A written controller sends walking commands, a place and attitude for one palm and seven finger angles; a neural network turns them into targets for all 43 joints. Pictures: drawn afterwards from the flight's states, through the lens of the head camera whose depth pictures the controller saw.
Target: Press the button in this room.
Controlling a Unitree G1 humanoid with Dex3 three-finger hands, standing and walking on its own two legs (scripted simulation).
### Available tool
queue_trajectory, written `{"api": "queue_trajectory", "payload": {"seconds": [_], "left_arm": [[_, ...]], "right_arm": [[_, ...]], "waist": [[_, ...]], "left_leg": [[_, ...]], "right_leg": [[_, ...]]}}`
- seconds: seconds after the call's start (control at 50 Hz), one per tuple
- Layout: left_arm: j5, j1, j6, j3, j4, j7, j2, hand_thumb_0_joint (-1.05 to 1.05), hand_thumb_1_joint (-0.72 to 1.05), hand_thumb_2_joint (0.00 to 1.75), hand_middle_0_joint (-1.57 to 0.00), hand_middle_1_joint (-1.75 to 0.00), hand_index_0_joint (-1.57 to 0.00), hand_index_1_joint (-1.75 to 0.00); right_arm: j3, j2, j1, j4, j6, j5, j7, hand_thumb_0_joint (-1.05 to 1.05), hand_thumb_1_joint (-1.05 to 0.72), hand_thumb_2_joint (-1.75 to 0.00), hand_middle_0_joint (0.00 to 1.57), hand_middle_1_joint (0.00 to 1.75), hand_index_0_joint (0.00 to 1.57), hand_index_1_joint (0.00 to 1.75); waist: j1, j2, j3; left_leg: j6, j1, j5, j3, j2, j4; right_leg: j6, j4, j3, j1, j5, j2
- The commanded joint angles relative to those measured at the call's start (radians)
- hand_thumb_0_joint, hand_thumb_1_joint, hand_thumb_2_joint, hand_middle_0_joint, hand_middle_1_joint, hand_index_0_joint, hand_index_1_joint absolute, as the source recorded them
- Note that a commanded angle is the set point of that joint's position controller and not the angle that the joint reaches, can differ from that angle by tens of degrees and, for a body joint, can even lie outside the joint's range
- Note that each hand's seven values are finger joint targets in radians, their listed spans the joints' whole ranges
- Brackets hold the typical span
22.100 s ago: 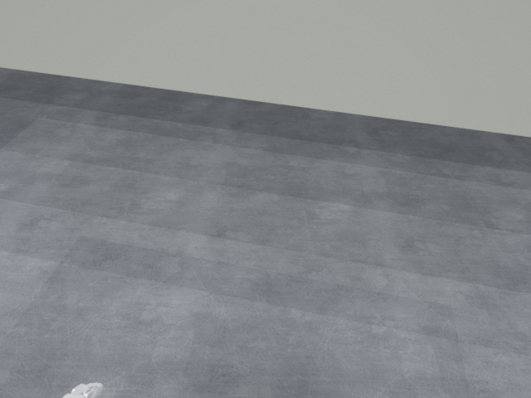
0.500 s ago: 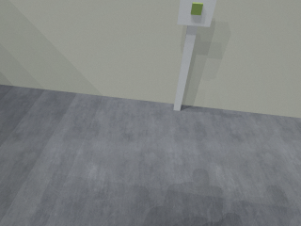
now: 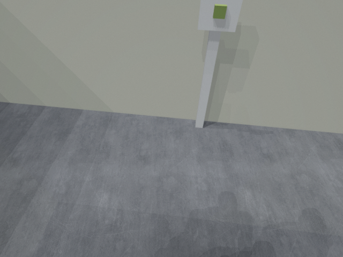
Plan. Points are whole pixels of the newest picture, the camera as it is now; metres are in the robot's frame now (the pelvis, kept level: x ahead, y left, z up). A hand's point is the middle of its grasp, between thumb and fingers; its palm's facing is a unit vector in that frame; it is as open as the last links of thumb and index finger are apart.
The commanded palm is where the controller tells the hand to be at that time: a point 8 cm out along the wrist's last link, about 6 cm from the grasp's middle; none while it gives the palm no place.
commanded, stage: stand and wait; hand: left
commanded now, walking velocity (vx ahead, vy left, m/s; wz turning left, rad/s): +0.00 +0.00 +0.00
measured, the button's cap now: (219, 11) +1.14 -0.16 +0.11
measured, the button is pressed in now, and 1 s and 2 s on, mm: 0 0 0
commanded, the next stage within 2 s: look at it before walking up in 0.54 s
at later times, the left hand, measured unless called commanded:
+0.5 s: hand out of the picture +0.00 +0.17 -0.18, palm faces +0.05 -0.98 -0.19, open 7.4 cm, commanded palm none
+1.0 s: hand out of the picture +0.04 +0.22 -0.16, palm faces +0.03 -0.96 -0.28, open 7.4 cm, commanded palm none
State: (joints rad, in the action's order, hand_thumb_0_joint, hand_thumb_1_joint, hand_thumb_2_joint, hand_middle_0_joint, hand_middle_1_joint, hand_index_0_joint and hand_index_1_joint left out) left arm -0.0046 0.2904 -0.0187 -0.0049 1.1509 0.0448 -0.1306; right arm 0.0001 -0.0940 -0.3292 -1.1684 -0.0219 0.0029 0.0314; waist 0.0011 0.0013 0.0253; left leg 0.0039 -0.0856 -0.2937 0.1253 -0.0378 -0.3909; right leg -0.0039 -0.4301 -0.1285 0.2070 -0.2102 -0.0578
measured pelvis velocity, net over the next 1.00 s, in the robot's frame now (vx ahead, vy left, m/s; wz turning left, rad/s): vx -0.01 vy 0.00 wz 0.02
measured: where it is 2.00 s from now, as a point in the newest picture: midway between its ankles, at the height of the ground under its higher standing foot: outside the picture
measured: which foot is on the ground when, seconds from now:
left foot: down 0.00-1.00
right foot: down 0.00-1.00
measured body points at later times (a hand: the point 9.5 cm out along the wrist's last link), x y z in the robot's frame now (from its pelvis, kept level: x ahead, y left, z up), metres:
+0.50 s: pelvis +0.00 +0.00 +0.00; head +0.01 +0.00 +0.45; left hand -0.01 +0.22 -0.16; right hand +0.00 -0.22 -0.16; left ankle -0.05 +0.11 -0.74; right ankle +0.01 -0.12 -0.74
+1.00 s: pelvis -0.01 +0.00 +0.00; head +0.01 +0.00 +0.45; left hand +0.04 +0.27 -0.14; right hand +0.04 -0.27 -0.14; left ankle -0.05 +0.11 -0.74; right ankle +0.01 -0.12 -0.74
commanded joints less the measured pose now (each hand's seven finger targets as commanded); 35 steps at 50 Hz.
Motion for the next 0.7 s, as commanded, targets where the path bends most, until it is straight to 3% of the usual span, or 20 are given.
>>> {"api": "queue_trajectory", "payload": {"seconds": [0.0, 0.26, 0.68], "left_arm": [[-0.004, 0.082, -0.009, -0.007, -0.016, 0.002, -0.073, 0.00, 0.90, 0.90, -0.20, -0.30, -0.20, -0.30], [-0.005, 0.056, -0.011, -0.013, -0.019, -0.001, -0.105, 0.00, 0.90, 0.90, -0.20, -0.30, -0.20, -0.30], [-0.008, -0.028, -0.020, -0.031, -0.057, -0.013, -0.211, 0.00, 0.90, 0.90, -0.20, -0.30, -0.20, -0.30]], "right_arm": [[-0.019, -0.092, -0.085, 0.016, -0.013, 0.002, 0.008, 0.00, -0.90, -0.90, 0.20, 0.30, 0.20, 0.30], [-0.025, -0.125, -0.060, 0.027, -0.014, 0.003, 0.010, 0.00, -0.90, -0.90, 0.20, 0.30, 0.20, 0.30], [-0.043, -0.235, 0.037, 0.065, -0.017, 0.004, 0.002, 0.00, -0.90, -0.90, 0.20, 0.30, 0.20, 0.30]], "waist": [[0.004, -0.007, 0.044], [0.001, 0.025, 0.058], [0.003, -0.006, 0.031]], "left_leg": [[-0.020, -0.093, 0.232, -0.094, -0.106, 0.084], [-0.018, -0.085, 0.237, -0.100, -0.103, 0.090], [-0.022, -0.068, 0.192, -0.118, -0.108, 0.110]], "right_leg": [[0.015, 0.045, 0.089, -0.059, 0.206, -0.084], [0.020, 0.059, 0.089, -0.072, 0.205, -0.086], [0.031, 0.089, 0.095, -0.092, 0.187, -0.097]]}}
